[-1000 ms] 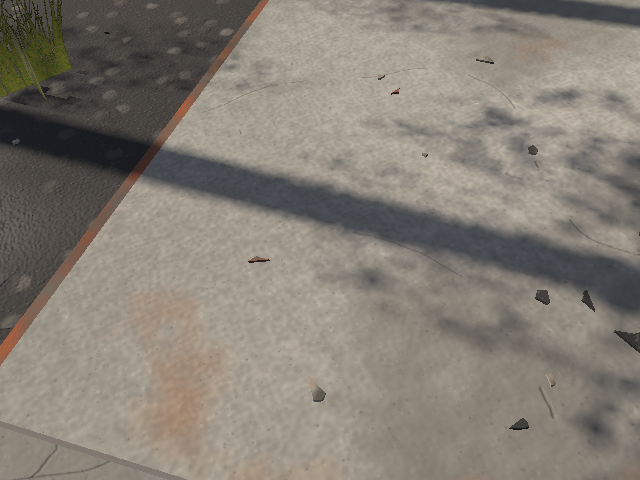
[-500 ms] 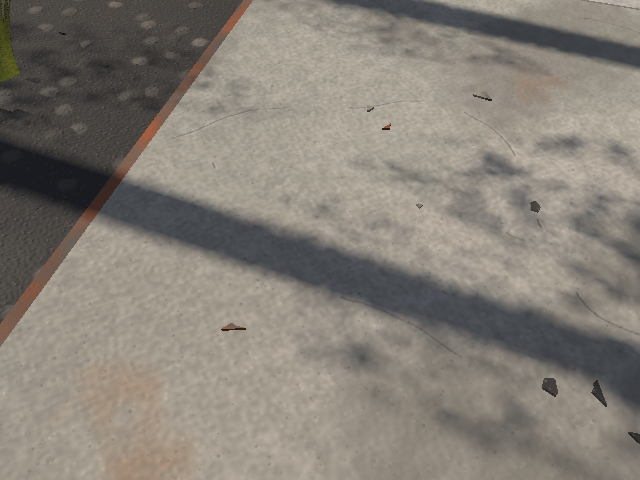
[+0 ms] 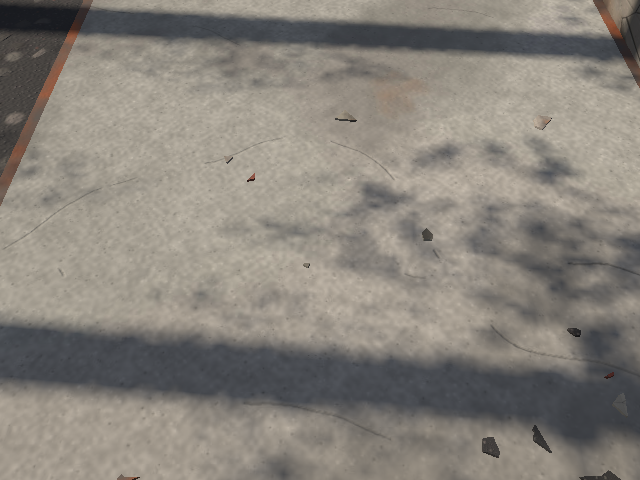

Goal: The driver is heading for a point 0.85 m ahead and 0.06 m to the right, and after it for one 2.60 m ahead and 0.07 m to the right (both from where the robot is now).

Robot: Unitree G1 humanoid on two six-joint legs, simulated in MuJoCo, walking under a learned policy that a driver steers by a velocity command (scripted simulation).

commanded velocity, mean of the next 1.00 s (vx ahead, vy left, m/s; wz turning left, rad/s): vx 0.50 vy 0.00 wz -0.31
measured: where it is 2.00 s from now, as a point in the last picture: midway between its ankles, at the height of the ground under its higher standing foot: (379, 261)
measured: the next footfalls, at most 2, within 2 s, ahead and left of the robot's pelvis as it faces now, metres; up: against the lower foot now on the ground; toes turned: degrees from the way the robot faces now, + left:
left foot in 0.36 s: +0.39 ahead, +0.12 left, +0.00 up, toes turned -14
right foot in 0.84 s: +0.54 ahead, -0.16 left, +0.00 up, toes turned -21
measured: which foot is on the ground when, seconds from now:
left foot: up 0.00-0.34, down 0.36-0.86, up 0.88-1.00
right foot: down 0.00-0.36, up 0.38-0.82, down 0.84-1.00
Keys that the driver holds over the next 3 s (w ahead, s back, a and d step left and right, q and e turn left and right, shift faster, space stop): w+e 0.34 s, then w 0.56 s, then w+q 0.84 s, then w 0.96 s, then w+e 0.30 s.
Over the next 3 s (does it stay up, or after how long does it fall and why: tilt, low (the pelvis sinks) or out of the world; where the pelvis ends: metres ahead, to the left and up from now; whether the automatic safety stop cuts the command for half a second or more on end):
stays up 1.56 0.00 -0.02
